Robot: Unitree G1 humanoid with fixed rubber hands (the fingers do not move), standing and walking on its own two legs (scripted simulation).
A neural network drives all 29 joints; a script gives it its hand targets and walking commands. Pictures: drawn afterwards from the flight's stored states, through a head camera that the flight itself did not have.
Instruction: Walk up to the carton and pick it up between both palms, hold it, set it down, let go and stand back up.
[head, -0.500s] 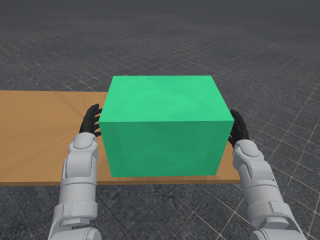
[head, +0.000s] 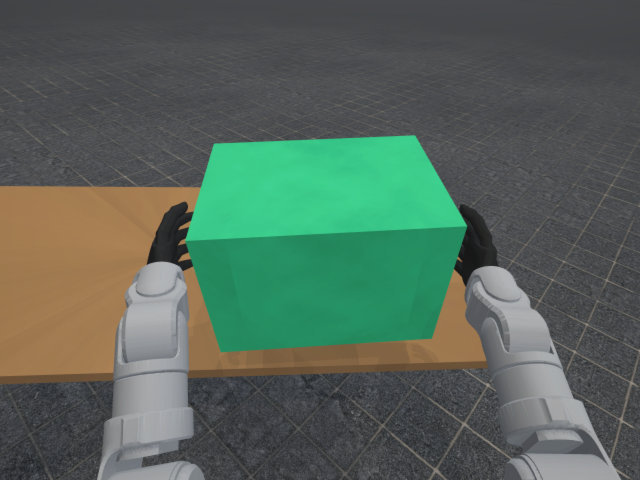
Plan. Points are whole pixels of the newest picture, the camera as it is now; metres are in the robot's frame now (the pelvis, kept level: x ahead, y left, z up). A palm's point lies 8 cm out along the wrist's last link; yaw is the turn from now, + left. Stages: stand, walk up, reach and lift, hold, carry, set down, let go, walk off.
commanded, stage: hold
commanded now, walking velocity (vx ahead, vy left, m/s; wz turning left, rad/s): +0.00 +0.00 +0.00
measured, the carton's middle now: (321, 239) +0.43 +0.00 +0.14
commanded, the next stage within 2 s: none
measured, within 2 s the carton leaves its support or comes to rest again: neither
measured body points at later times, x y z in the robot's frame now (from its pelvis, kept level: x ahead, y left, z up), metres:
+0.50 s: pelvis -0.01 -0.01 +0.00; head -0.07 +0.01 +0.45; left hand +0.35 +0.19 +0.19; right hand +0.35 -0.20 +0.18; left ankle +0.02 +0.11 -0.75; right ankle +0.01 -0.12 -0.75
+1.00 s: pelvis -0.01 +0.00 +0.00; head -0.06 +0.02 +0.45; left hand +0.35 +0.20 +0.19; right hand +0.35 -0.19 +0.19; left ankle +0.02 +0.11 -0.75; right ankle +0.01 -0.12 -0.75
